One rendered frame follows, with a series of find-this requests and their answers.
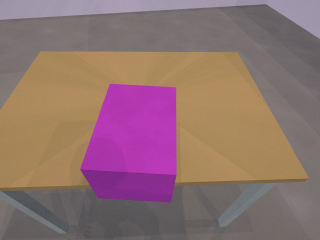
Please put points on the carton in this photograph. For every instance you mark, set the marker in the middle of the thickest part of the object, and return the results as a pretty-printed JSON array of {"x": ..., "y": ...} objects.
[{"x": 132, "y": 153}]

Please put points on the table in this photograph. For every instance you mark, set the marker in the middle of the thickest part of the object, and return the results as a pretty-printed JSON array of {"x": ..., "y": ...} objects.
[{"x": 225, "y": 131}]

